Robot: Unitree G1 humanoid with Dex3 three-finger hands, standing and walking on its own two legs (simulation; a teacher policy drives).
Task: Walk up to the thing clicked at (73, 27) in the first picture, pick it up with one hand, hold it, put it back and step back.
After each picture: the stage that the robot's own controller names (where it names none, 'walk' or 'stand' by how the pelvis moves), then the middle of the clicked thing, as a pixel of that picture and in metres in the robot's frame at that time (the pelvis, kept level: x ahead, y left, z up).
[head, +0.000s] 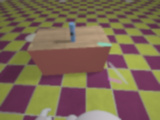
stand; (72, 33) +0.99 +0.29 -0.05
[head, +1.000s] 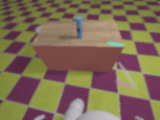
walk; (79, 28) +0.91 +0.23 -0.04
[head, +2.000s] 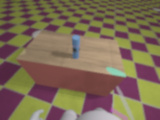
walk; (75, 48) +0.65 +0.17 -0.03
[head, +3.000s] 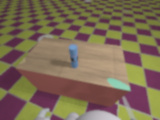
stand; (74, 57) +0.54 +0.19 -0.04
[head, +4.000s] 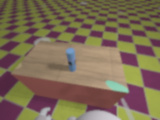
stand; (71, 61) +0.51 +0.20 -0.05
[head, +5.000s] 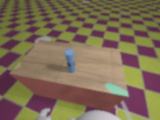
stand; (70, 62) +0.49 +0.20 -0.05
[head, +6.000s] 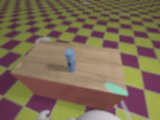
stand; (70, 62) +0.50 +0.20 -0.05
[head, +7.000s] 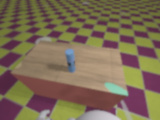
stand; (70, 61) +0.50 +0.20 -0.05
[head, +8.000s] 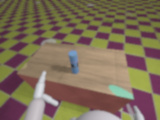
rise first; (74, 63) +0.49 +0.20 -0.05
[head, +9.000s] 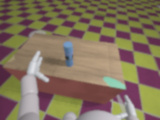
go down; (68, 55) +0.53 +0.18 -0.03
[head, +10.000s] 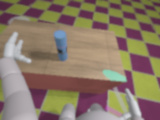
go down; (61, 48) +0.51 +0.19 +0.02
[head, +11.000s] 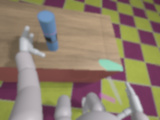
close in; (50, 35) +0.53 +0.20 +0.06
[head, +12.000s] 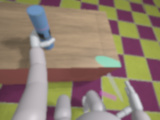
close; (43, 32) +0.56 +0.21 +0.07
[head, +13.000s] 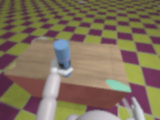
lift; (64, 61) +0.34 +0.17 +0.16
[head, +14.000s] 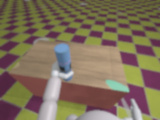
hold; (65, 65) +0.33 +0.17 +0.14
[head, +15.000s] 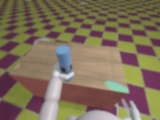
hold; (65, 66) +0.33 +0.17 +0.13
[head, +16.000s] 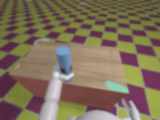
hold; (65, 66) +0.33 +0.17 +0.12
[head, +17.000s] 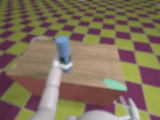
crouch; (64, 56) +0.39 +0.17 +0.13
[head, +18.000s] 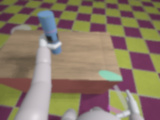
lower; (52, 36) +0.52 +0.21 +0.15
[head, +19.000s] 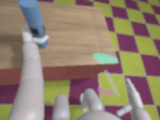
lower; (37, 28) +0.57 +0.21 +0.08
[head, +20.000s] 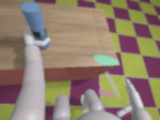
lower; (39, 31) +0.56 +0.21 +0.08
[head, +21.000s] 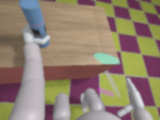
lower; (38, 28) +0.56 +0.21 +0.08
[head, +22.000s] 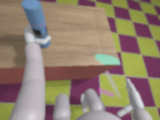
lower; (39, 28) +0.56 +0.21 +0.08
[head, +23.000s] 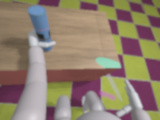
open; (43, 33) +0.55 +0.21 +0.07
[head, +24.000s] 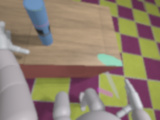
rise; (42, 27) +0.54 +0.21 +0.07
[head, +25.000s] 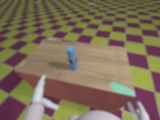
sink last; (72, 59) +0.51 +0.20 +0.00
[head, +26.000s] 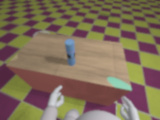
stand; (70, 53) +0.53 +0.20 +0.01
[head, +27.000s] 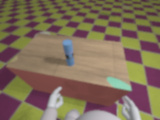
stand; (69, 54) +0.52 +0.21 +0.01
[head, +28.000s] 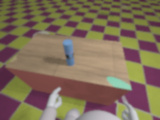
stand; (69, 54) +0.52 +0.20 +0.01
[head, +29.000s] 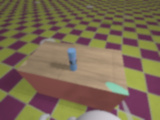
stand; (72, 60) +0.54 +0.20 -0.05
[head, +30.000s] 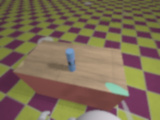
stand; (71, 61) +0.51 +0.20 -0.05
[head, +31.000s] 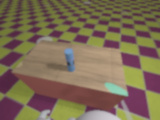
stand; (70, 61) +0.51 +0.21 -0.05
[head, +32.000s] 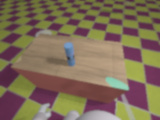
walk; (70, 55) +0.52 +0.21 -0.05
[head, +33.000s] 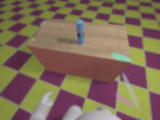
walk; (80, 33) +0.77 +0.16 -0.02
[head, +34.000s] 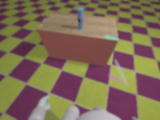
walk; (80, 19) +1.12 +0.20 -0.03
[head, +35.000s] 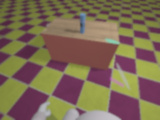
stand; (82, 24) +1.13 +0.20 -0.03
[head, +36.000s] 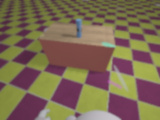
stand; (78, 29) +1.11 +0.21 -0.05
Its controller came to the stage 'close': yes
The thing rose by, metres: 0.19
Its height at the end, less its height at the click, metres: +0.00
